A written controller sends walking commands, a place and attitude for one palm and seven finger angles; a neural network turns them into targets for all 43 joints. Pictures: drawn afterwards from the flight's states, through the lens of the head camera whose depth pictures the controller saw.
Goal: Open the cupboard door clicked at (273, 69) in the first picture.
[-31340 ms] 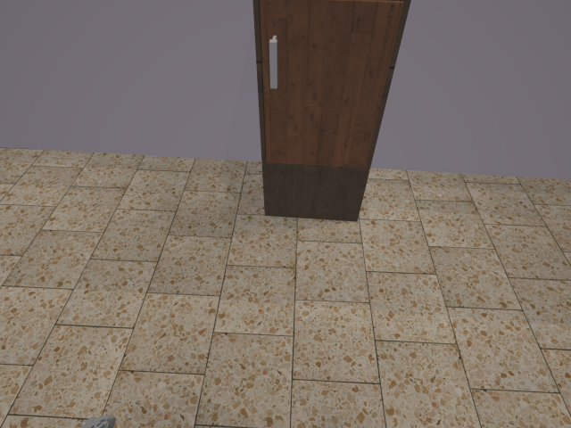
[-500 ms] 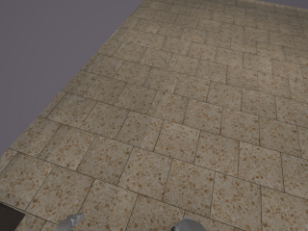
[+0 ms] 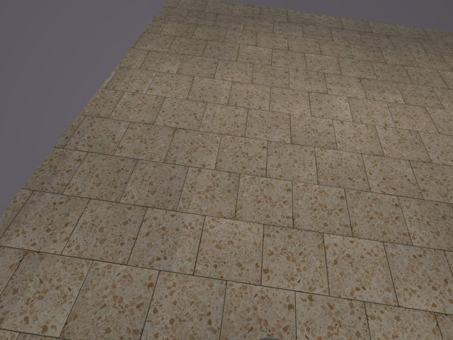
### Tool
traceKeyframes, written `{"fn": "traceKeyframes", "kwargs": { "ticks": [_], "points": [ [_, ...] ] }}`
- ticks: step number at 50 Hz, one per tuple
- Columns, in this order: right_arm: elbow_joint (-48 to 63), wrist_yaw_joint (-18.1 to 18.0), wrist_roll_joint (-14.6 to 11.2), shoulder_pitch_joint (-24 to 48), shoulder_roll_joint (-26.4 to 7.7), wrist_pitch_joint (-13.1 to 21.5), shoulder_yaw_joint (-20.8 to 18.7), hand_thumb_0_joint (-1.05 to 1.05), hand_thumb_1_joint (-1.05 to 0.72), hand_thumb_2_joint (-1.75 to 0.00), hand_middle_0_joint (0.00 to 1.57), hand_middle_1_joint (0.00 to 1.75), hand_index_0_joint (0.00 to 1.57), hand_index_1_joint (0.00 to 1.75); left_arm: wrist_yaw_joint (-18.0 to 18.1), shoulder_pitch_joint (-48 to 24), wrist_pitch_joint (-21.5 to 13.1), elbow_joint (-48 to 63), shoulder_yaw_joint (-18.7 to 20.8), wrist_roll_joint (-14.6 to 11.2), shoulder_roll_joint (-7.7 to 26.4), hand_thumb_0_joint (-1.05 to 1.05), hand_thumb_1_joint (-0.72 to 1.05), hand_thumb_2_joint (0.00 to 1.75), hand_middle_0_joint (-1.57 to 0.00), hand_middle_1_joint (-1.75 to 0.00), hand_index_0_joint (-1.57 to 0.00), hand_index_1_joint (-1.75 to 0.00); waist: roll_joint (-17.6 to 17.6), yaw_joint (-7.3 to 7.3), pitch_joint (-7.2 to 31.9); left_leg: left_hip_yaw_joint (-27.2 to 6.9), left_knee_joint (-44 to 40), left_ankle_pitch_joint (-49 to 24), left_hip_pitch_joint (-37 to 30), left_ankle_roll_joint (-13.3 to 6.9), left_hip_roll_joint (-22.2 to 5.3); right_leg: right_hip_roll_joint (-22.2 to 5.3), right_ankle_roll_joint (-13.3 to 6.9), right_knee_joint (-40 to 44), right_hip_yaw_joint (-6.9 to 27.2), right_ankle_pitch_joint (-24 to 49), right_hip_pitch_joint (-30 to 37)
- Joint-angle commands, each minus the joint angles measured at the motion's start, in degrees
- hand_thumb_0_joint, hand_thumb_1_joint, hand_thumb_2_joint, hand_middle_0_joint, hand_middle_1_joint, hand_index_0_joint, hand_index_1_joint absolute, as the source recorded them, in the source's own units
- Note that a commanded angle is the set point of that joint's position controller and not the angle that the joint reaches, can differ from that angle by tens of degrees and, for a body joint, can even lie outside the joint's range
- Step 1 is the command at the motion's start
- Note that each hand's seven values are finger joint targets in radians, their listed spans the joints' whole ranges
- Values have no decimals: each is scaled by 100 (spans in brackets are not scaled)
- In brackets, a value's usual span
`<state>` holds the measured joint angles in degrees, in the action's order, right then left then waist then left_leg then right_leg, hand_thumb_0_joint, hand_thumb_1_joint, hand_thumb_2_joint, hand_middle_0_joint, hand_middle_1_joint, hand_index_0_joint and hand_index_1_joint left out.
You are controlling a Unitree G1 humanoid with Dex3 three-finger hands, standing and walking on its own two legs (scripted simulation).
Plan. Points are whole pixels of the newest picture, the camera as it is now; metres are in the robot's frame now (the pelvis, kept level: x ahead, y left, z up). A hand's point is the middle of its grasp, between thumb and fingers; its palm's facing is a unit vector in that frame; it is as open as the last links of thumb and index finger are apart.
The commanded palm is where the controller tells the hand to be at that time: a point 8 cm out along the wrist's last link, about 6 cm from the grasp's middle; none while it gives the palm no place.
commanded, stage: walk to a spot facing it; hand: left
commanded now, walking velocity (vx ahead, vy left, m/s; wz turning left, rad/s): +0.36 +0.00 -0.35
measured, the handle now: out of the picture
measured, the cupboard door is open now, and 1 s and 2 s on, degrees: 44 44 44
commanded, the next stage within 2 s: turn to face it in 0.40 s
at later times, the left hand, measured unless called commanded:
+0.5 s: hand (168, 280) +0.26 +0.14 -0.18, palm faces -0.07 -0.99 -0.15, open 7.3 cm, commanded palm none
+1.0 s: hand (183, 211) +0.44 +0.13 -0.17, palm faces +0.17 -0.96 -0.20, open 7.3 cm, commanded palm none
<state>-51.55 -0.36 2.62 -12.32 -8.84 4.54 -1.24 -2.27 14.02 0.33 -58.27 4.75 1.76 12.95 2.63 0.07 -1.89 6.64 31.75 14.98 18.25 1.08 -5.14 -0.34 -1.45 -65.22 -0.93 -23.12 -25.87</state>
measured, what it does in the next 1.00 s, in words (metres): walks ahead: right foot, then left foot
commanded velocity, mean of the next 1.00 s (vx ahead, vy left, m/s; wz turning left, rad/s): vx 0.15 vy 0.00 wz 0.22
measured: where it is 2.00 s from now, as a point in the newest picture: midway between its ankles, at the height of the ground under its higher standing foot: (252, 275)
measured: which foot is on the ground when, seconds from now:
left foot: down 0.00-0.20, up 0.22-0.48, down 0.50-0.74, up 0.76-1.00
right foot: up 0.00-0.18, down 0.20-0.50, up 0.52-0.72, down 0.74-1.00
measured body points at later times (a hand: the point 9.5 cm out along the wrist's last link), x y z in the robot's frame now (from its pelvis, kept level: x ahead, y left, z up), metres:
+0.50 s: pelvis +0.24 -0.04 +0.00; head +0.27 -0.02 +0.45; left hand +0.27 +0.19 -0.17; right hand +0.27 -0.29 -0.14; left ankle +0.32 +0.08 -0.74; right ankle +0.15 -0.15 -0.73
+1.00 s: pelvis +0.38 -0.07 +0.00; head +0.43 -0.05 +0.44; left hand +0.43 +0.18 -0.16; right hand +0.47 -0.31 -0.15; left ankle +0.40 +0.05 -0.73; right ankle +0.33 -0.18 -0.73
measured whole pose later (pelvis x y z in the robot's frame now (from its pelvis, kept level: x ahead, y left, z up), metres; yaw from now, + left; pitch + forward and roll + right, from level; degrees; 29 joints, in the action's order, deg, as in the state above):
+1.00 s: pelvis +0.38 -0.07 +0.00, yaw +9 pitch +1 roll +2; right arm -56.0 0.9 0.9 -10.6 -11.7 -2.3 -3.2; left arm 1.0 9.6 -0.8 -54.8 3.5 1.1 11.4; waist 3.5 -1.2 -4.6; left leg 8.5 36.1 15.6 21.3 1.7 -2.0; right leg -8.8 1.7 -34.9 -13.6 -23.6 -10.5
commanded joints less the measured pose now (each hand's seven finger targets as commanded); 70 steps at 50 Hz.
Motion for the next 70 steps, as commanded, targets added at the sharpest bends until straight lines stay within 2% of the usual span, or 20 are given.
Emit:
{"fn": "traceKeyframes", "kwargs": {
  "ticks": [1,5,8,10,11,15,22,25,26,31,35,38,42,48,49,50,51,63,65,70],
  "points": [
    [-270,-91,-12,-1054,-1117,59,-267,0,-90,-90,20,30,20,30,-122,-791,-230,800,-73,-22,32,0,90,90,-20,-30,-20,-30,-1256,-247,275,-611,-1699,-1528,-1454,-655,-1414,-540,105,1021,-69,379,-1008],
    [-341,-22,-21,-973,-1194,-70,-334,0,-90,-90,20,30,20,30,-146,-811,-201,734,-70,-5,8,0,90,90,-20,-30,-20,-30,-1159,-223,151,-95,-1648,-551,-801,-560,-1244,-182,81,2641,-716,812,390],
    [-319,29,-58,-621,-1120,-163,-278,0,-90,-90,20,30,20,30,-78,227,-210,391,77,8,486,0,90,90,-20,-30,-20,-30,-434,404,251,321,-353,139,235,-221,-815,-90,-121,3468,-525,724,2325],
    [112,89,-197,-43,-707,-141,-169,0,-90,-90,20,30,20,30,84,1621,-270,22,341,-64,1586,0,90,90,-20,-30,-20,-30,1914,1092,709,420,2952,2305,2430,96,205,-2424,-1282,5349,3357,-848,3854],
    [138,83,-162,213,-887,-139,-233,0,-90,-90,20,30,20,30,157,1356,-233,60,288,-106,1528,0,90,90,-20,-30,-20,-30,1266,943,296,-263,3587,1957,2772,64,-115,-2484,-1521,5492,3405,-1144,3361],
    [-323,102,-86,-108,-652,-241,-235,0,-90,-90,20,30,20,30,237,140,-339,283,60,-42,646,0,90,90,-20,-30,-20,-30,721,100,37,-372,2498,831,1424,165,-440,-1687,-1003,5331,1271,675,1560],
    [-528,133,-93,-487,-550,-101,-191,0,-90,-90,20,30,20,30,174,177,-398,-38,58,-128,725,0,90,90,-20,-30,-20,-30,73,-172,131,289,-390,-695,-491,152,159,-1011,-581,4537,422,1454,1419],
    [-888,-38,25,-2122,-1676,-71,-435,0,-90,-90,20,30,20,30,153,144,-371,227,-111,-139,91,0,90,90,-20,-30,-20,-30,-2048,-797,781,-2809,-1416,-910,-2548,-1112,-2193,211,-1,895,-528,-958,-676],
    [-940,-60,16,-2106,-1525,-126,-394,0,-90,-90,20,30,20,30,199,-258,-394,329,-131,-68,179,0,90,90,-20,-30,-20,-30,-1617,-821,509,-2862,-1507,-1262,-2103,-1311,-2185,50,-52,43,-94,-1223,-915],
    [-752,-156,-57,-924,-974,-87,-184,0,-90,-90,20,30,20,30,144,-310,-287,163,-212,-104,-91,0,90,90,-20,-30,-20,-30,-1285,-168,399,-1165,-1064,-3887,-995,-915,-1102,-347,262,1908,-269,-354,277],
    [-573,-126,-179,-322,-1005,-269,-260,0,-90,-90,20,30,20,30,206,235,-247,33,-66,-106,260,0,90,90,-20,-30,-20,-30,-713,172,522,-1025,-600,-1638,89,-408,-460,-284,291,3898,-419,1454,2048],
    [-259,-6,-170,2,-601,-449,-243,0,-90,-90,20,30,20,30,311,480,-164,138,125,-34,1140,0,90,90,-20,-30,-20,-30,985,416,270,-144,1787,1981,1155,127,450,-2711,-779,4963,1404,2163,2145],
    [-282,39,-195,191,-467,-541,-232,0,-90,-90,20,30,20,30,395,161,-201,248,54,-39,706,0,90,90,-20,-30,-20,-30,977,224,127,-256,2516,1608,1626,221,114,-2126,-632,4184,-73,5167,2657],
    [-151,145,-143,-123,-584,-552,-242,0,-90,-90,20,30,20,30,382,-159,-176,526,129,-76,907,0,90,90,-20,-30,-20,-30,587,-146,502,350,-81,-268,-131,68,471,-1779,-29,2937,-1025,4903,2149],
    [-211,139,-103,-598,-902,-525,-322,0,-90,-90,20,30,20,30,359,-232,-161,652,106,-113,880,0,90,90,-20,-30,-20,-30,-44,-402,886,104,-438,-1585,-1149,-84,231,-1664,182,2087,-1106,4109,1554],
    [-185,110,-40,-1017,-1598,-480,-488,0,-90,-90,20,30,20,30,328,-230,-114,893,54,-179,520,0,90,90,-20,-30,-20,-30,-1836,-591,1153,-2188,-597,-3973,-2134,-948,-1435,-821,618,657,-1200,334,-86],
    [-241,57,-91,-1315,-1963,-535,-547,0,-90,-90,20,30,20,30,374,-541,-51,1126,-21,-128,512,0,90,90,-20,-30,-20,-30,-1801,-739,1341,-3057,-821,-4443,-2036,-1604,-2186,-497,592,-275,-390,-1779,-436],
    [478,22,-139,725,-1616,-669,-558,0,-90,-90,20,30,20,30,287,270,27,942,69,-81,674,0,90,90,-20,-30,-20,-30,-852,263,480,-1763,-409,-409,591,-533,-337,-134,500,3669,-308,779,1765],
    [751,109,-190,844,-1014,-687,-473,0,-90,-90,20,30,20,30,370,366,-40,1072,204,31,1569,0,90,90,-20,-30,-20,-30,1747,437,267,-598,2330,2071,1714,127,862,-2708,-528,5425,2443,533,1751],
    [519,187,-175,719,-887,-749,-391,0,-90,-90,20,30,20,30,425,-281,-88,1225,23,-5,858,0,90,90,-20,-30,-20,-30,1143,-12,259,-521,3003,1399,1332,248,289,-1840,-523,4358,281,3453,1691]
  ]
}}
